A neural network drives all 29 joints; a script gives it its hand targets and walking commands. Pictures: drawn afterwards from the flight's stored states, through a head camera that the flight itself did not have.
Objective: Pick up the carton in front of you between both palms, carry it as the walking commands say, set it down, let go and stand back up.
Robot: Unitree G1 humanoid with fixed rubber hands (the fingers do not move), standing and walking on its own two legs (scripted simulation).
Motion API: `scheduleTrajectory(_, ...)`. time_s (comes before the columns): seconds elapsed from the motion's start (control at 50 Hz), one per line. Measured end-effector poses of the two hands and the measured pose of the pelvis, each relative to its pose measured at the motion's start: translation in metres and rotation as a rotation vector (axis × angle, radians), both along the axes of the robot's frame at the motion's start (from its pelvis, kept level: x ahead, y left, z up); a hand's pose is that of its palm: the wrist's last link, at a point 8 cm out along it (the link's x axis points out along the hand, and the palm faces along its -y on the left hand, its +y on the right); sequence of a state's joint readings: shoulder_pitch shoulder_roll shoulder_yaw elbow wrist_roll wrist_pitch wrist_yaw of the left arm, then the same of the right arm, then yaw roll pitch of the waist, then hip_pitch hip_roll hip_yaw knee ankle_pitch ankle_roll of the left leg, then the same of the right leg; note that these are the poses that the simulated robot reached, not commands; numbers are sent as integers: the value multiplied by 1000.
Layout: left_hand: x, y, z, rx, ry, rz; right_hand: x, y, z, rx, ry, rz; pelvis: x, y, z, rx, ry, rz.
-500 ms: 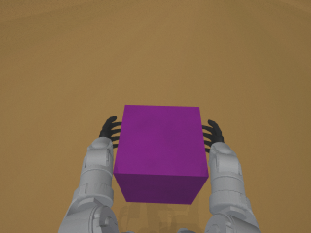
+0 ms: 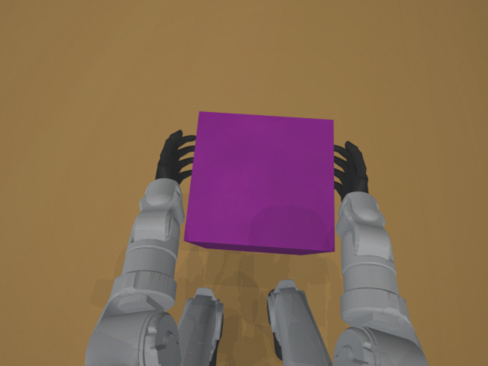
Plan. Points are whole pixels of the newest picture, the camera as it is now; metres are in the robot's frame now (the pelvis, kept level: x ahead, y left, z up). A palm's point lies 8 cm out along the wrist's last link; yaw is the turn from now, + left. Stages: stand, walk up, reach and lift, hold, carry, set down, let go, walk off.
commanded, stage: set down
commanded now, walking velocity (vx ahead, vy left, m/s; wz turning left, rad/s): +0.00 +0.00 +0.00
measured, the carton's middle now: (258, 195) +0.41 -0.04 -0.15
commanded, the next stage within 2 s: none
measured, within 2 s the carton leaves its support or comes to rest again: neither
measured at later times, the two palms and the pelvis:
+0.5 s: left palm (200, 189) +0.45 +0.09 -0.23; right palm (337, 203) +0.41 -0.21 -0.23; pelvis -0.03 +0.00 -0.13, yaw +2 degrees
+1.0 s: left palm (217, 192) +0.49 +0.06 -0.38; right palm (328, 208) +0.43 -0.23 -0.38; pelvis -0.05 +0.00 -0.23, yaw +3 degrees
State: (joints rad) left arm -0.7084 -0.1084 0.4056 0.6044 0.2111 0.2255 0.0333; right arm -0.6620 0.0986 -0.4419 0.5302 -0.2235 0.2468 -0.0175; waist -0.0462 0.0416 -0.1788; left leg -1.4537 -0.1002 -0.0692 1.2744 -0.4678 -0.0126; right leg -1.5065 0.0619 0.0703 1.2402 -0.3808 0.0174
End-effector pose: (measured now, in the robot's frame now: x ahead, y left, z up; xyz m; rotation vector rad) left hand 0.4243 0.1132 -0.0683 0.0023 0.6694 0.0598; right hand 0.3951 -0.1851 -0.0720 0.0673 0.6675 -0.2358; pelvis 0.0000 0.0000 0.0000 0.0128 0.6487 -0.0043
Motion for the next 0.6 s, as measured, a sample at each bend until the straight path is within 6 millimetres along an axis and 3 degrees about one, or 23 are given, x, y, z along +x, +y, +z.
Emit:
scheduleTrajectory(0.16, 8, -7, -49, 7, 22, -15, 6, -6, -46, -16, 24, 1, -3, 1, -35, 2, 89, 8)
scheduleTrajectory(0.4, 21, -20, -135, 5, 6, -39, 14, -20, -130, -18, 9, -24, -25, 2, -103, 3, 140, 18)
scheduleTrajectory(0.6, 36, -32, -192, 17, 22, -63, 21, -30, -190, -20, 26, -40, -41, 2, -152, 5, 135, 26)
